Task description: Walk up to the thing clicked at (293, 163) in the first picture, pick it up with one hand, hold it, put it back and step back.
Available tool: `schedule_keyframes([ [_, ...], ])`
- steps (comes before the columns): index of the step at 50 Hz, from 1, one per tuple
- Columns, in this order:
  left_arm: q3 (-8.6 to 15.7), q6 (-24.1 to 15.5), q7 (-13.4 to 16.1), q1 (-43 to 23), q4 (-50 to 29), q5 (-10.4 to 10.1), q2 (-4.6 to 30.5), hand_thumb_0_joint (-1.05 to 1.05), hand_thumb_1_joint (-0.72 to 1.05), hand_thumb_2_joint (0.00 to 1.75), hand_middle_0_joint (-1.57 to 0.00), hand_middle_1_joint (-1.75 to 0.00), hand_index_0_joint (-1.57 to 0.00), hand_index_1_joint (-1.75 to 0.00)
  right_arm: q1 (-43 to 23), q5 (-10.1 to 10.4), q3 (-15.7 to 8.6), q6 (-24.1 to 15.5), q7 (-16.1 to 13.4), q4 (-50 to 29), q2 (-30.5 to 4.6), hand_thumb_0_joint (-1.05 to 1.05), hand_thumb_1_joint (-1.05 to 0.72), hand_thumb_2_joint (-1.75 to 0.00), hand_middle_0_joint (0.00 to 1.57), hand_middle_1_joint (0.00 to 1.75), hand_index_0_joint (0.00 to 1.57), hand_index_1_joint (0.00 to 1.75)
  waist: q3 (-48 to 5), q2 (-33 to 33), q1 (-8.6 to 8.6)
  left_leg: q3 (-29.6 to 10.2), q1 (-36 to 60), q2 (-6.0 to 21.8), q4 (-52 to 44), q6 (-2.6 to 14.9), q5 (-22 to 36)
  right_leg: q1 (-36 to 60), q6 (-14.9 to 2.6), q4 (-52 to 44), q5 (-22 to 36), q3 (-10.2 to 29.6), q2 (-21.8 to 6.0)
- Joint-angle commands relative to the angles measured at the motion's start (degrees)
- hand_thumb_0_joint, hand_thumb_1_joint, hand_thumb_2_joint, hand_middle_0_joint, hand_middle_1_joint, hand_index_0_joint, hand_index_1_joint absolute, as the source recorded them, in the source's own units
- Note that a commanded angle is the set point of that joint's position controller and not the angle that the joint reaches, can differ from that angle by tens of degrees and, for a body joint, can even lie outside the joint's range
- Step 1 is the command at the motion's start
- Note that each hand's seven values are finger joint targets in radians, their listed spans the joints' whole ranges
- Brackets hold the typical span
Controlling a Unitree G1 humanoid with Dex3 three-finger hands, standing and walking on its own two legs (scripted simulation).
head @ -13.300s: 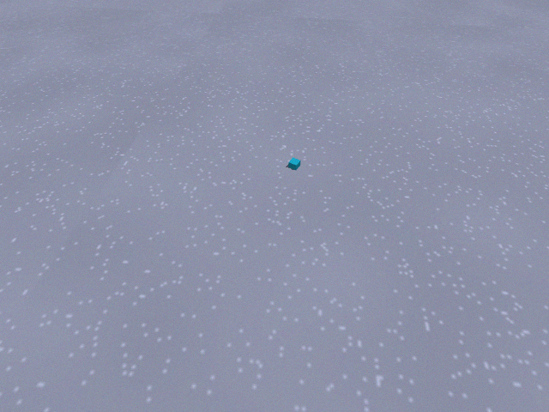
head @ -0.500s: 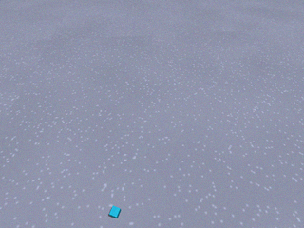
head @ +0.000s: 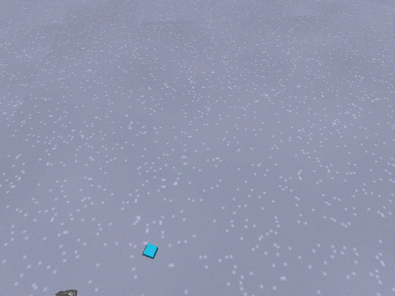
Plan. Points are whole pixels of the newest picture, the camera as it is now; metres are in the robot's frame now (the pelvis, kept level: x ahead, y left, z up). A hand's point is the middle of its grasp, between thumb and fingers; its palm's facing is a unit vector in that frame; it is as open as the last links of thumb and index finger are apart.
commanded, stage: walk up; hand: left
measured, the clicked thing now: (150, 251) +0.39 +0.25 -0.76
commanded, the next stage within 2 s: none
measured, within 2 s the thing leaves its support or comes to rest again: neither
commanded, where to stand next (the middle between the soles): +0.01 +0.01 m, yaw +0 degrees
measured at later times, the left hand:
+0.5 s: hand out of the picture +0.02 +0.30 -0.18, palm faces -0.09 -0.93 -0.37, open 7.3 cm
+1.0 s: hand out of the picture -0.12 +0.28 -0.17, palm faces +0.02 -0.93 -0.36, open 7.3 cm
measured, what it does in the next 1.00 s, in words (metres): walks backwards: left foot, then right foot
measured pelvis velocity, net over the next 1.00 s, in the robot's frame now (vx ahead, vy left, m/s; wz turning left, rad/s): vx -0.26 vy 0.02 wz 0.02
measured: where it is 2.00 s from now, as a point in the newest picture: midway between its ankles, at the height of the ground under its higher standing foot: outside the picture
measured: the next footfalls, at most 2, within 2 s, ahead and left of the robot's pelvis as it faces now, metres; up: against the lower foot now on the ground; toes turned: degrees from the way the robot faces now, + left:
left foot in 0.22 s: -0.04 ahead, +0.16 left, +0.00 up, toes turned -1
right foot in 0.62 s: -0.15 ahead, -0.11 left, +0.00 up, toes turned -1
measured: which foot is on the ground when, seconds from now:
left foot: down 0.00-0.06, up 0.08-0.20, down 0.22-0.64, up 0.66-0.94, down 0.96-1.00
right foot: down 0.00-0.22, up 0.24-0.60, down 0.62-0.98, up 1.00-1.00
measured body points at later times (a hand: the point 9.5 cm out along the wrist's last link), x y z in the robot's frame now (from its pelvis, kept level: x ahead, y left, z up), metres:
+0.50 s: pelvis -0.12 +0.04 -0.01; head -0.03 +0.06 +0.43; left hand +0.02 +0.35 -0.15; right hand -0.06 -0.28 -0.12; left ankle -0.08 +0.16 -0.74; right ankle -0.17 -0.10 -0.68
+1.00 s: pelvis -0.26 +0.02 -0.03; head -0.20 +0.04 +0.42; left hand -0.13 +0.33 -0.14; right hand -0.15 -0.30 -0.13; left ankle -0.26 +0.12 -0.74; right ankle -0.20 -0.10 -0.74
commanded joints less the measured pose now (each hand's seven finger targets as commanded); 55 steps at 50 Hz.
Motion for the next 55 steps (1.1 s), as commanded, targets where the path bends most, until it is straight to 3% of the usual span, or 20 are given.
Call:
schedule_keyframes([
  [1, 3.4, 0.0, 1.0, -1.0, -6.5, 0.3, 15.3, 0.00, 0.90, 0.90, -0.20, -0.30, -0.20, -0.30, 1.0, 0.3, -3.5, 0.5, -1.0, -5.7, -12.2, 0.00, -0.90, -0.90, 0.20, 0.30, 0.20, 0.30, -13.6, -3.8, -0.19, -2.1, 1.8, 1.0, 12.9, 3.52, 15.9, 0.8, -9.31, 0.6, 27.8, 9.8, -12.2],
  [3, 3.8, 0.4, 1.2, -3.1, -8.3, 1.1, 16.5, 0.00, 0.90, 0.90, -0.20, -0.30, -0.20, -0.30, 2.3, -0.1, -3.9, 1.5, -0.8, -6.4, -11.0, 0.00, -0.90, -0.90, 0.20, 0.30, 0.20, 0.30, -10.5, -10.0, -0.04, -2.0, -1.4, -4.0, 24.7, 2.88, -13.2, -4.8, -14.88, -3.1, 26.8, 15.7, -18.8],
  [5, 4.1, 0.4, 1.1, -7.0, -11.0, 2.3, 17.3, 0.00, 0.90, 0.90, -0.20, -0.30, -0.20, -0.30, 7.0, -0.3, -4.4, 2.2, -0.3, -7.3, -11.2, 0.00, -0.90, -0.90, 0.20, 0.30, 0.20, 0.30, -9.1, -11.7, -2.28, -8.1, -0.9, -1.9, 33.4, 3.75, -21.2, -12.0, -16.45, -2.3, 21.4, 15.5, -20.5],
  [9, 3.3, 1.2, 1.4, -8.7, -13.8, 2.2, 14.8, 0.00, 0.90, 0.90, -0.20, -0.30, -0.20, -0.30, 12.3, -1.0, -5.4, 0.7, -0.6, -7.3, -11.9, 0.00, -0.90, -0.90, 0.20, 0.30, 0.20, 0.30, -10.7, -6.9, -4.63, -3.7, -2.6, -1.7, 9.0, 2.60, -4.3, -6.0, -8.61, 11.0, 17.2, 9.0, -12.1],
  [12, 3.3, 2.8, 1.7, -2.7, -14.6, 1.2, 10.3, 0.00, 0.90, 0.90, -0.20, -0.30, -0.20, -0.30, 7.3, -3.1, -7.3, -0.7, -1.1, -10.5, -20.7, 0.00, -0.90, -0.90, 0.20, 0.30, 0.20, 0.30, -10.1, 10.0, -0.74, -25.9, -1.6, 16.5, -2.7, 11.32, 33.9, -15.6, -1.97, 36.4, -23.9, 8.3, 6.8],
  [14, 4.2, 2.9, 2.3, -4.4, -13.5, 2.0, 12.7, 0.00, 0.90, 0.90, -0.20, -0.30, -0.20, -0.30, 3.6, -2.3, -7.2, -0.9, -1.5, -12.6, -21.3, 0.00, -0.90, -0.90, 0.20, 0.30, 0.20, 0.30, -9.4, 10.2, -1.81, -31.3, -6.4, 20.6, -4.7, 16.59, 26.9, -15.0, -1.65, 47.5, -25.4, 14.9, 7.5],
  [16, 4.1, 2.9, 2.1, -0.3, -12.2, 1.0, 12.5, 0.00, 0.90, 0.90, -0.20, -0.30, -0.20, -0.30, -0.1, -2.8, -6.0, -1.3, -2.6, -13.4, -16.8, 0.00, -0.90, -0.90, 0.20, 0.30, 0.20, 0.30, -8.0, 7.6, 1.38, -19.6, -0.8, 13.6, 1.4, 13.01, 31.2, -20.2, -0.91, 50.1, -19.2, 14.5, 7.3],
  [24, 5.0, 2.2, 0.7, -0.3, -16.6, 1.8, 11.0, 0.00, 0.90, 0.90, -0.20, -0.30, -0.20, -0.30, 8.5, -2.2, -5.8, -1.5, -3.8, -13.8, -16.6, 0.00, -0.90, -0.90, 0.20, 0.30, 0.20, 0.30, -10.3, 8.0, -2.67, -17.2, 9.5, 13.8, 4.9, 14.30, 33.4, -15.9, 1.66, 30.2, -19.0, 8.2, 4.4],
  [29, 5.6, 1.8, -0.1, 8.4, -13.6, 2.1, 9.3, 0.00, 0.90, 0.90, -0.20, -0.30, -0.20, -0.30, 3.8, -2.0, -5.5, -0.4, -3.0, -16.1, -17.4, 0.00, -0.90, -0.90, 0.20, 0.30, 0.20, 0.30, -14.2, 10.7, 1.01, -14.6, 0.9, 12.3, 8.6, 10.77, 23.8, 0.1, -1.45, 3.8, -6.7, 1.8, 2.1],
  [31, 6.8, 0.9, 0.0, 9.1, -13.8, 3.3, 13.6, 0.00, 0.90, 0.90, -0.20, -0.30, -0.20, -0.30, 4.2, -1.2, -4.3, -0.2, -2.8, -16.6, -14.0, 0.00, -0.90, -0.90, 0.20, 0.30, 0.20, 0.30, -13.0, 1.3, 1.17, -11.4, -13.5, 4.6, 15.5, 4.51, 10.6, 8.6, -4.46, -0.6, 4.4, 12.6, -5.1],
  [32, 8.0, 1.3, -0.3, 6.5, -15.2, 2.2, 19.0, 0.00, 0.90, 0.90, -0.20, -0.30, -0.20, -0.30, 2.0, -0.5, -3.8, -0.3, -3.4, -17.5, -11.3, 0.00, -0.90, -0.90, 0.20, 0.30, 0.20, 0.30, -9.6, -14.3, 2.58, -4.4, -17.6, -6.7, 26.9, 1.09, -13.3, 0.4, -13.89, -4.2, 11.6, 24.8, -16.3],
  [33, 7.9, 0.9, -0.1, 4.2, -17.2, 2.8, 20.5, 0.00, 0.90, 0.90, -0.20, -0.30, -0.20, -0.30, 1.6, -0.6, -4.6, 0.0, -4.0, -16.9, -12.9, 0.00, -0.90, -0.90, 0.20, 0.30, 0.20, 0.30, -7.0, -15.6, 2.84, -8.4, -15.9, -5.9, 40.2, 0.45, -24.8, -8.1, -19.18, -5.3, 15.8, 31.6, -22.5],
  [37, 6.3, 0.9, 1.0, -1.0, -19.6, 2.6, 12.9, 0.00, 0.90, 0.90, -0.20, -0.30, -0.20, -0.30, 7.5, -0.2, -3.5, -0.8, -3.9, -14.4, -12.6, 0.00, -0.90, -0.90, 0.20, 0.30, 0.20, 0.30, -6.3, -9.1, -0.72, -10.1, -18.2, -7.2, 43.2, -0.06, -15.6, -1.6, -12.49, 3.6, 27.1, 12.5, -10.9],
  [44, 5.8, 1.3, 1.4, 5.1, -21.2, 2.6, 12.8, 0.00, 0.90, 0.90, -0.20, -0.30, -0.20, -0.30, 7.7, -1.8, -3.6, -1.6, -3.4, -15.6, -11.4, 0.00, -0.90, -0.90, 0.20, 0.30, 0.20, 0.30, -10.8, -10.8, 2.36, -3.5, -13.9, -4.0, 18.1, -0.12, -15.6, 8.7, -12.77, 8.6, 30.6, 13.6, -12.5],
  [47, 4.9, 1.8, 0.7, 2.4, -22.0, 1.6, 12.6, 0.00, 0.90, 0.90, -0.20, -0.30, -0.20, -0.30, 12.6, -2.3, -4.4, -2.1, -3.0, -13.4, -11.9, 0.00, -0.90, -0.90, 0.20, 0.30, 0.20, 0.30, -12.7, -6.1, -1.18, -3.8, -1.9, -2.4, -1.9, 1.97, 3.0, 1.0, -8.18, 13.7, 17.3, 12.3, -10.5],
  [48, 4.3, 2.0, 0.5, 3.9, -22.0, 1.3, 9.9, 0.00, 0.90, 0.90, -0.20, -0.30, -0.20, -0.30, 11.5, -3.4, -5.3, -2.4, -3.0, -13.9, -15.5, 0.00, -0.90, -0.90, 0.20, 0.30, 0.20, 0.30, -12.3, 2.9, -0.25, -19.0, 3.4, 7.6, -4.3, 5.61, 7.2, -10.2, -4.40, 20.1, 2.7, 9.8, -5.0],
  [49, 4.7, 1.9, 1.1, 0.6, -22.7, 1.0, 10.6, 0.00, 0.90, 0.90, -0.20, -0.30, -0.20, -0.30, 7.5, -2.7, -6.3, -2.1, -2.1, -15.3, -22.3, 0.00, -0.90, -0.90, 0.20, 0.30, 0.20, 0.30, -10.7, 14.7, -1.52, -32.6, -3.7, 20.9, -6.6, 15.36, 15.3, -13.5, -1.51, 30.9, -23.7, 2.7, 4.5],
  [50, 5.8, 2.1, 1.6, -1.0, -21.5, 2.4, 12.6, 0.00, 0.90, 0.90, -0.20, -0.30, -0.20, -0.30, 7.2, -2.9, -7.0, -2.4, -2.3, -15.7, -22.7, 0.00, -0.90, -0.90, 0.20, 0.30, 0.20, 0.30, -8.7, 11.7, -3.06, -37.7, -9.0, 24.2, -7.3, 19.74, 15.9, -11.8, -1.04, 42.2, -26.7, 10.0, 4.5],
  [52, 5.8, 2.3, 1.3, 3.2, -18.6, 0.9, 11.0, 0.00, 0.90, 0.90, -0.20, -0.30, -0.20, -0.30, 2.8, -2.9, -4.9, -2.8, -2.8, -15.6, -16.6, 0.00, -0.90, -0.90, 0.20, 0.30, 0.20, 0.30, -7.2, 3.6, 1.62, -21.7, -6.1, 15.5, -3.4, 14.68, 21.2, -14.3, -1.80, 48.1, -20.7, 14.1, 6.0],
  [55, 5.8, 1.1, 0.4, 8.2, -15.7, 1.2, 11.2, 0.00, 0.90, 0.90, -0.20, -0.30, -0.20, -0.30, 2.0, -2.8, -4.4, -3.1, -2.6, -15.7, -14.0, 0.00, -0.90, -0.90, 0.20, 0.30, 0.20, 0.30, -7.7, 8.2, 1.83, -14.8, -3.2, 11.2, -2.8, 12.13, 10.1, -12.1, -0.34, 39.7, -16.3, 9.1, 4.5],
])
